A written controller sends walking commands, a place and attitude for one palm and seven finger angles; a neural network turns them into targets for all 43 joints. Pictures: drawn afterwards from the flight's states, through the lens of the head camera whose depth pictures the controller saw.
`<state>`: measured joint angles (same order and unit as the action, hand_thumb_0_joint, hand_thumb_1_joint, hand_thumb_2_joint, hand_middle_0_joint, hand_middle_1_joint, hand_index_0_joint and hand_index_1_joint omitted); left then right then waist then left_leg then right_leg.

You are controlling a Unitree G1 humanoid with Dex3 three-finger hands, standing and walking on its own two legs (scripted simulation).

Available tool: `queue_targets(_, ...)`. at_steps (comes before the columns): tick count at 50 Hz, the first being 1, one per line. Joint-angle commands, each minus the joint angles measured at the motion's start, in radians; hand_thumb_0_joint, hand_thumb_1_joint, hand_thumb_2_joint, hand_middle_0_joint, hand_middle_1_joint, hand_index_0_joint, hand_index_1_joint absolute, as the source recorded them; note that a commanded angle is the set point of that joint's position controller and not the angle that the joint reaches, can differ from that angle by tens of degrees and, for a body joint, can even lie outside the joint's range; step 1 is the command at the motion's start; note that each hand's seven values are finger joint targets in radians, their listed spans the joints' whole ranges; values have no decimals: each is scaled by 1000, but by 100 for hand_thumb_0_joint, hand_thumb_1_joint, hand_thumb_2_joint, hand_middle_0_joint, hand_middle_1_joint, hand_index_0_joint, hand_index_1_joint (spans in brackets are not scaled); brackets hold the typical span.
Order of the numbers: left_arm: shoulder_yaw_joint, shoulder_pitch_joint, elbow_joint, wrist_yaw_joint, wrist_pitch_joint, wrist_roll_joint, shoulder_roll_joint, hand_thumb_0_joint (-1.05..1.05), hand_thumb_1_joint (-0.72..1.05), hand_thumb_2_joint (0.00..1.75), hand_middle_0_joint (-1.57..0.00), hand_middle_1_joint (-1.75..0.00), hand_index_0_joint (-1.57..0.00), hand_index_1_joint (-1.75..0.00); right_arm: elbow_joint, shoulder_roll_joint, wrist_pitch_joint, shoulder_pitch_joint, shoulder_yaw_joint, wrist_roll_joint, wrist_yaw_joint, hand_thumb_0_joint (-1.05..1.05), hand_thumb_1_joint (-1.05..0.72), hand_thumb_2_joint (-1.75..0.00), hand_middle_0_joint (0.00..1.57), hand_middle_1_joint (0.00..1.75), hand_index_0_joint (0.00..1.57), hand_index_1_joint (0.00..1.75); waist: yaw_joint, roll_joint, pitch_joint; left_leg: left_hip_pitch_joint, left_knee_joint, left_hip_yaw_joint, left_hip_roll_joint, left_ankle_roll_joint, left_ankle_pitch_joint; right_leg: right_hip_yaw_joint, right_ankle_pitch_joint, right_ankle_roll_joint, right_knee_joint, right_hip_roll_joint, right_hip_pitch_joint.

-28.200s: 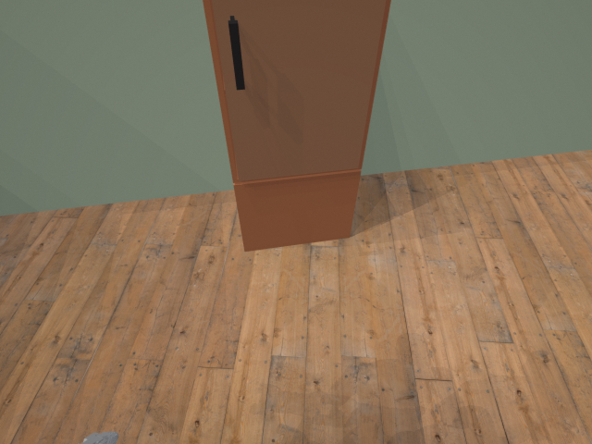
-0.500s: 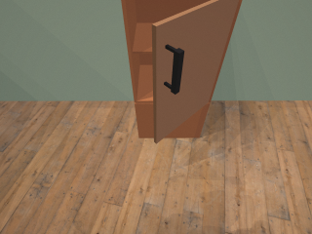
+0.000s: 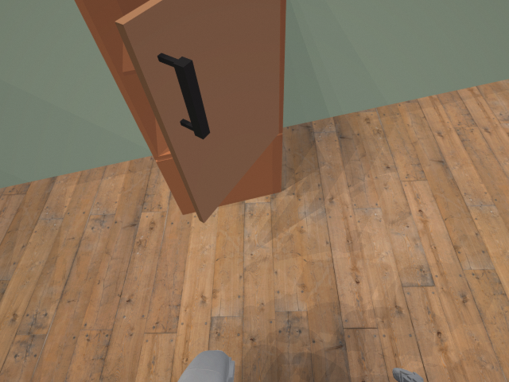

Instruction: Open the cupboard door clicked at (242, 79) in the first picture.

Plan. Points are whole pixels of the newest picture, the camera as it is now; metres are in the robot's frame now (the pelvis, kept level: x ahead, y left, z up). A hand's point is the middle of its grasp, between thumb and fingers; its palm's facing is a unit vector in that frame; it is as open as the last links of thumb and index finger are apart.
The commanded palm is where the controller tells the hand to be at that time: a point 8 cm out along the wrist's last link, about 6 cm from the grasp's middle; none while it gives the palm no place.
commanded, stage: walk to a spot facing it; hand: left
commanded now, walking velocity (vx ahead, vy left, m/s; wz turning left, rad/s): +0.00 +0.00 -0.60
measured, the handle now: (185, 98) +0.56 +0.18 +0.10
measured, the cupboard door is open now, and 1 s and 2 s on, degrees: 43 43 43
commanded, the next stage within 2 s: none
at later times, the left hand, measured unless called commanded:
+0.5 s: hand (129, 365) +0.14 +0.27 -0.18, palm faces -0.20 -0.95 -0.22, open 7.4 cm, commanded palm none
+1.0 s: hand (216, 296) +0.27 +0.12 -0.15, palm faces -0.60 -0.75 -0.26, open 7.3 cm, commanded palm none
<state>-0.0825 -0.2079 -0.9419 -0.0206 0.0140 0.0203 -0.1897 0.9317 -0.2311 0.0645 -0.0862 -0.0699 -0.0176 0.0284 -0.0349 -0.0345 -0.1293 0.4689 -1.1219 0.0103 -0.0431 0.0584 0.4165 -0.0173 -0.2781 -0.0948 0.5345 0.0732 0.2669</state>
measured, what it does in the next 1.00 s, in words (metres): steps on the spot, turning right: left foot, then right foot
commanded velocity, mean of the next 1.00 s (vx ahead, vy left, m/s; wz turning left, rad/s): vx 0.01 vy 0.00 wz -0.60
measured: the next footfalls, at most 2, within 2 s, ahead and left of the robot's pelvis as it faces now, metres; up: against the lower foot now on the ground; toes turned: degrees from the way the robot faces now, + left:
left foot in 0.40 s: +0.10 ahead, +0.16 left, +0.00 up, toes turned -14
right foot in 0.84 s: +0.02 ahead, -0.06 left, +0.00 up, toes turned -36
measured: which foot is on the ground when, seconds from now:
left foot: up 0.00-0.38, down 0.40-0.84, up 0.86-1.00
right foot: down 0.00-0.40, up 0.42-0.82, down 0.84-1.00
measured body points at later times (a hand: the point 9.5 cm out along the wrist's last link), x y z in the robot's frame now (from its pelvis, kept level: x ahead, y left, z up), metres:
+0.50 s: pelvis +0.04 +0.07 +0.00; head +0.11 +0.08 +0.44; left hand +0.15 +0.32 -0.16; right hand +0.09 -0.20 -0.12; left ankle +0.06 +0.17 -0.74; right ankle -0.03 -0.04 -0.67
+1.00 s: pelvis +0.05 +0.04 +0.00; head +0.08 +0.00 +0.44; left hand +0.30 +0.16 -0.13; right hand -0.09 -0.18 -0.16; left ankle +0.12 +0.17 -0.67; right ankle -0.01 -0.04 -0.74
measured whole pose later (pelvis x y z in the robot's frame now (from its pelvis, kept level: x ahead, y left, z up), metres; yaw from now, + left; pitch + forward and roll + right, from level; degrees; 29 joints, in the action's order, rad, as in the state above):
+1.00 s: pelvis +0.05 +0.04 +0.00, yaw -37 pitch +0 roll +0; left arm -0.05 -0.10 -0.87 -0.01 0.03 0.02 -0.21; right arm 0.93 -0.24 0.08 -0.24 -0.06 -0.01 0.02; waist 0.04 -0.03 -0.13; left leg 0.46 -1.09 0.04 -0.09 0.08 0.44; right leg -0.01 -0.28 -0.04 0.55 0.04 0.25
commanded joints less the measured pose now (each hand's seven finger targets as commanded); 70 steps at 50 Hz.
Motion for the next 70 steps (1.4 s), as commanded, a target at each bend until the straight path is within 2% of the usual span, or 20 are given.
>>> queue_targets(1, -40, -106, 43, -15, -12, -2, -176, 0, 90, 90, -20, -30, -20, -30, -85, -59, -15, 12, -12, 3, 7, 0, -90, -90, 20, 30, 20, 30, -6, 118, 162, 137, -13, -54, -9, 8, -42, -323, 581, -49, -150, -264, -253)
queue_targets(13, -52, -119, 74, -5, -5, 8, -210, 0, 90, 90, -20, -30, -20, -30, -157, -52, -44, 77, -4, 16, 10, 0, -90, -90, 20, 30, 20, 30, -23, 158, 192, 41, 245, -49, 43, -5, 17, -455, 643, -113, -103, -247, -229)
queue_targets(17, -52, -43, 95, -5, 3, 0, -207, 0, 90, 90, -20, -30, -20, -30, -131, -59, -59, -53, -2, 22, 18, 0, -90, -90, 20, 30, 20, 30, 41, 136, 216, -199, 562, -47, 51, -19, -111, -438, 597, -48, -30, -189, -107)
queue_targets(18, -46, -19, 103, -3, 4, -6, -186, 0, 90, 90, -20, -30, -20, -30, -113, -85, -67, -117, -5, 18, 23, 0, -90, -90, 20, 30, 20, 30, 76, 94, 234, -381, 706, -84, -11, -38, -211, -385, 446, 1, 31, -134, 30)
queue_targets(19, -36, -54, 117, 6, 6, -15, -124, 0, 90, 90, -20, -30, -20, -30, -113, -183, -78, -157, -19, 0, 28, 0, -90, -90, 20, 30, 20, 30, 73, -174, 259, -552, 792, -340, -269, -128, -344, -234, 22, 66, 183, 12, 245)
queue_targets(20, -28, -57, 131, 13, 0, -6, -121, 0, 90, 90, -20, -30, -20, -30, -133, -228, -68, -171, -24, 0, 26, 0, -90, -90, 20, 30, 20, 30, 59, -269, 225, -505, 808, -469, -456, -240, -523, -78, -383, 120, 403, 8, 310)
queue_targets(25, -32, -23, 99, 47, 21, 2, -122, 0, 90, 90, -20, -30, -20, -30, -155, -127, -70, -96, 14, -10, 28, 0, -90, -90, 20, 30, 20, 30, 11, -119, 150, -372, 759, -102, -264, -195, -696, -18, -166, 158, 694, -92, 320)
queue_targets(34, -1, 125, 133, 56, 23, 3, -82, 0, 90, 90, -20, -30, -20, -30, -69, -150, -68, -260, -7, -14, 16, 0, -90, -90, 20, 30, 20, 30, 82, -166, 152, -446, 714, 58, -273, -178, -783, 92, -144, 132, 317, -97, 210)
queue_targets(39, -3, 82, 123, 46, 8, 1, -109, 0, 90, 90, -20, -30, -20, -30, -65, -176, -62, -253, -17, -9, 6, 0, -90, -90, 20, 30, 20, 30, 41, -146, 180, -404, 585, 108, -285, -122, -808, 123, -13, 84, 17, -69, -9)
queue_targets(40, -11, -1, 100, 40, -1, 4, -145, 0, 90, 90, -20, -30, -20, -30, -74, -176, -62, -233, -17, 2, -1, 0, -90, -90, 20, 30, 20, 30, -6, -70, 219, -309, 464, 134, -264, -84, -749, 95, 146, 63, -103, -87, -189)
queue_targets(42, -45, -145, 55, 11, -11, -3, -314, 0, 90, 90, -20, -30, -20, -30, -139, -94, -48, -158, 2, 13, -4, 0, -90, -90, 20, 30, 20, 30, -70, 312, 257, 113, 27, 144, -36, 17, 243, -365, 833, -144, -129, -493, -417)
queue_targets(43, -43, -133, 58, -3, -6, -5, -291, 0, 90, 90, -20, -30, -20, -30, -137, -92, -35, -113, 1, 10, 5, 0, -90, -90, 20, 30, 20, 30, -74, 257, 223, 154, -37, 9, -58, 6, 233, -344, 738, -163, -119, -453, -356)
queue_targets(48, -23, 81, 133, -5, 4, 2, -213, 0, 90, 90, -20, -30, -20, -30, -78, -69, -11, -169, -7, 3, -7, 0, -90, -90, 20, 30, 20, 30, 50, 160, 114, 30, 7, 13, -54, 26, -7, -208, 310, -80, -198, -291, -53)
queue_targets(55, -40, 30, 111, 21, -8, 11, -222, 0, 90, 90, -20, -30, -20, -30, -123, -65, -47, -117, -10, 0, -20, 0, -90, -90, 20, 30, 20, 30, 17, 205, 92, -43, 307, 39, -6, 10, 30, -340, -173, -99, -274, -268, -23)
queue_targets(58, -43, 45, 109, 31, -13, 1, -209, 0, 90, 90, -20, -30, -20, -30, -96, -65, -79, -198, -5, -1, -14, 0, -90, -90, 20, 30, 20, 30, 60, 190, 98, -254, 562, 70, 35, -5, -58, -335, -217, -66, -207, -205, 76)
queue_targets(59, -38, 66, 119, 34, -13, -2, -177, 0, 90, 90, -20, -30, -20, -30, -72, -87, -92, -277, -8, -2, -5, 0, -90, -90, 20, 30, 20, 30, 99, 127, 124, -425, 695, 52, 6, -19, -67, -295, -238, -26, -126, -156, 181)
queue_targets(61, -15, 105, 177, 48, -23, -6, -66, 0, 90, 90, -20, -30, -20, -30, -43, -241, -104, -460, -35, -30, 13, 0, -90, -90, 20, 30, 20, 30, 171, -292, 150, -626, 926, -498, -455, -198, 186, 12, -371, 76, 408, 16, 520)
queue_targets(62, -19, 167, 178, 55, -30, 14, -97, 0, 90, 90, -20, -30, -20, -30, -42, -213, -107, -439, -25, -29, 11, 0, -90, -90, 20, 30, 20, 30, 170, -187, 98, -524, 952, -516, -473, -229, 143, -47, -290, 75, 563, -72, 529)
queue_targets(65, -22, 106, 119, 81, -27, 17, -71, 0, 90, 90, -20, -30, -20, -30, -73, -100, -120, -292, 11, -17, 8, 0, -90, -90, 20, 30, 20, 30, 67, -102, 39, -422, 913, -156, -324, -151, -178, 3, -45, 100, 691, -149, 488)
queue_targets(70, 0, 128, 105, 85, -14, 10, -27, 0, 90, 90, -20, -30, -20, -30, -8, -79, -135, -402, 18, -11, 11, 0, -90, -90, 20, 30, 20, 30, 80, -99, 83, -524, 856, 94, -276, -135, -544, 60, 40, 109, 592, -150, 498)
